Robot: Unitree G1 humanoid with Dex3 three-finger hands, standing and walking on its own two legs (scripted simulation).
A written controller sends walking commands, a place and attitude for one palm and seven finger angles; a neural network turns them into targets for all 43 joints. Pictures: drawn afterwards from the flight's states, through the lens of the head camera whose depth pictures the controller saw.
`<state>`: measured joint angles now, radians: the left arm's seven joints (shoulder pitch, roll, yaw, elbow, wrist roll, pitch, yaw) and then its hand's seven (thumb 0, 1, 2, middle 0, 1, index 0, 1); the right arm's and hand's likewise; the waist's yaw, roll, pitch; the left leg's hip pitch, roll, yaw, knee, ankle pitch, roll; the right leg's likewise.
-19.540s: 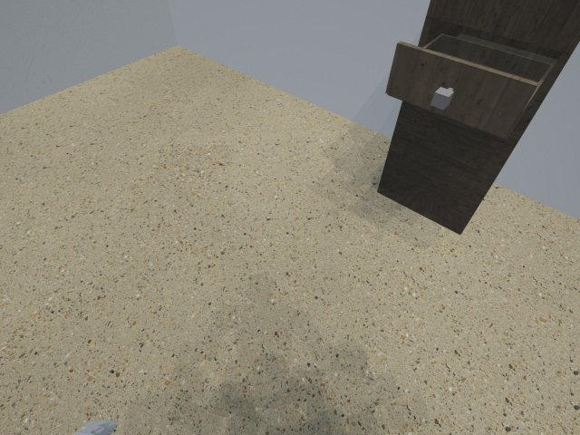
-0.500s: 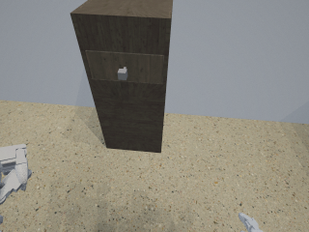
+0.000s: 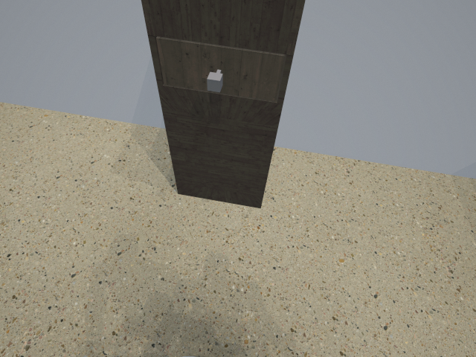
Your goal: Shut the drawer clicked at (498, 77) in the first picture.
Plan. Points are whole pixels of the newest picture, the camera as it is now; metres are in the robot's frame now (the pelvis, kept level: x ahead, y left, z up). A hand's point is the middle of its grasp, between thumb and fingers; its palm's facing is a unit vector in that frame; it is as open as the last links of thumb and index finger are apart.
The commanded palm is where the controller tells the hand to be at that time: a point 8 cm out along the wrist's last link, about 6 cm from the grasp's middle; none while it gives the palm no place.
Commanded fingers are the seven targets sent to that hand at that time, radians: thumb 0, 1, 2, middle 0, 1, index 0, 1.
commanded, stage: let the arm hang, fingers relaxed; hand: left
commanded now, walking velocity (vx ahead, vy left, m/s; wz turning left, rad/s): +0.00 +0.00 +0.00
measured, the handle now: (216, 78) +0.87 +0.13 -0.03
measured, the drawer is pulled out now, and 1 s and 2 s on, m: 0.00 0.00 0.00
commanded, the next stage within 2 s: look to check the result in 0.62 s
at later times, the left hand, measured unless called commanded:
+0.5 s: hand out of the picture +0.08 +0.19 -0.16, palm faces -0.03 -0.97 -0.25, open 7.3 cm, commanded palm none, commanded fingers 0.00 0.90 0.90 -0.20 -0.30 -0.20 -0.30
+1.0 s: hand out of the picture +0.07 +0.18 -0.16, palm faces -0.03 -0.96 -0.27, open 7.3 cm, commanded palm none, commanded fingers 0.00 0.90 0.90 -0.20 -0.30 -0.20 -0.30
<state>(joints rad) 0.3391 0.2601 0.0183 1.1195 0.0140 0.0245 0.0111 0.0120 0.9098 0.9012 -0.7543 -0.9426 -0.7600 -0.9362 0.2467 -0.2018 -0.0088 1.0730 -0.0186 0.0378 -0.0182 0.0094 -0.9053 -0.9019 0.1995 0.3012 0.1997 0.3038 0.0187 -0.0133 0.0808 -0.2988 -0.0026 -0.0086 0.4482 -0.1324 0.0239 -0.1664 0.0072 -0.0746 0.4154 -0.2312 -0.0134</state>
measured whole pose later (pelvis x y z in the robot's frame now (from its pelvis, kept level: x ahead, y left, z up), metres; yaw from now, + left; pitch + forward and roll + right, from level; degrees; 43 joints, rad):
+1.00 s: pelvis +0.03 -0.03 +0.01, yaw -2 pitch -2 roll +0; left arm 0.19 0.23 0.02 1.16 0.01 -0.01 0.02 0.01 0.91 0.90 -0.20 -0.30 -0.20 -0.30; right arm 0.17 -0.24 -0.02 1.15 -0.02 0.01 -0.03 0.01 -0.91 -0.90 0.20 0.30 0.20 0.30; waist -0.01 0.02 0.07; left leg -0.19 0.02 0.02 0.36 -0.14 -0.01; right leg -0.08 0.03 -0.04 0.34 -0.24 -0.04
